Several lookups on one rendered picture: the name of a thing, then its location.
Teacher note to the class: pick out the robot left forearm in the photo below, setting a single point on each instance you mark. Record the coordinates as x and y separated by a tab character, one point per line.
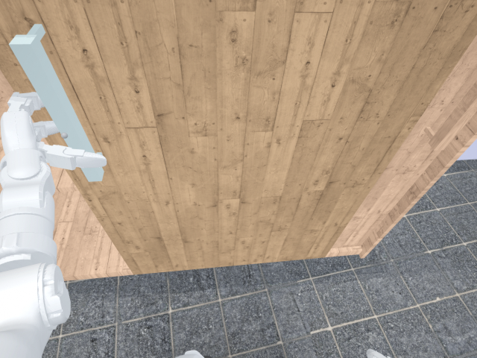
26	210

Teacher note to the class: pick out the wardrobe door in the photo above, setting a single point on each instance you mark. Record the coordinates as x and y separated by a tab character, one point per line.
414	155
238	132

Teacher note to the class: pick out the left robot upper arm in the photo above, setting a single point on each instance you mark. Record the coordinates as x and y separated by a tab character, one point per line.
34	300

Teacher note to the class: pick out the handle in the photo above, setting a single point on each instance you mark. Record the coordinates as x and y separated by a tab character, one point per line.
456	120
32	57

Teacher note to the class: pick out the robot left hand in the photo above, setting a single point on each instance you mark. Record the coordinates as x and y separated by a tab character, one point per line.
18	132

